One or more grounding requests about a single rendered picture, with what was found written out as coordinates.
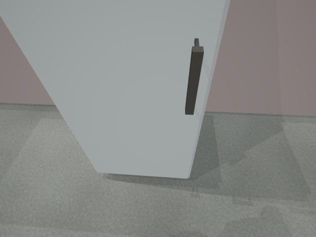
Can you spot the fridge door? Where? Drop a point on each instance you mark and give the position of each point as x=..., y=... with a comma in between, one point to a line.
x=117, y=71

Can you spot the handle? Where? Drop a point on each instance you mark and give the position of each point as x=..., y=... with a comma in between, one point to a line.
x=194, y=75

